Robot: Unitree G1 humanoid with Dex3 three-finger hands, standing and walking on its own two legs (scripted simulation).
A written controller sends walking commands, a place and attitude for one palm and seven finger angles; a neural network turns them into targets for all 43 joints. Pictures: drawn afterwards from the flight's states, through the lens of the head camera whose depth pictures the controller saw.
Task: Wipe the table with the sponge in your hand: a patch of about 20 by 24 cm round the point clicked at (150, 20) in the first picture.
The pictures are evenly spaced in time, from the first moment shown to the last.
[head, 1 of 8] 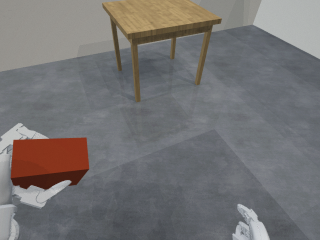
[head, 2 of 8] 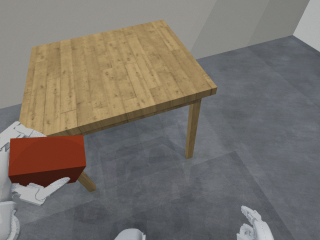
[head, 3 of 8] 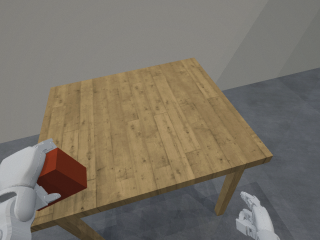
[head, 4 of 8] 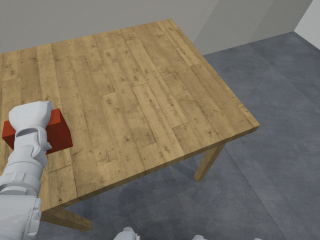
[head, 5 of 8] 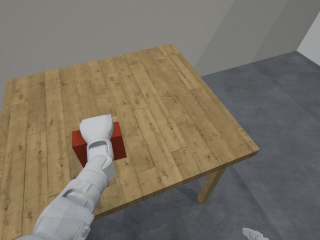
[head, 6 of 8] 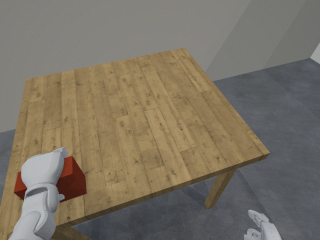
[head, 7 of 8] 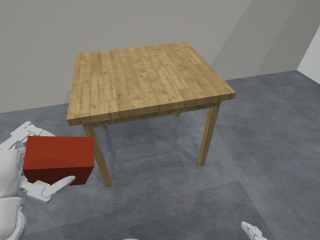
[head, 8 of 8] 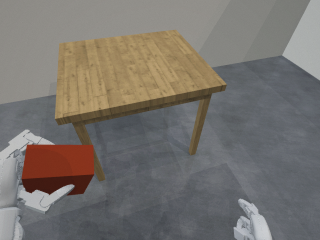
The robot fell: no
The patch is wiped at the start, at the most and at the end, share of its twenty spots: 0.00 1.00 1.00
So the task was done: yes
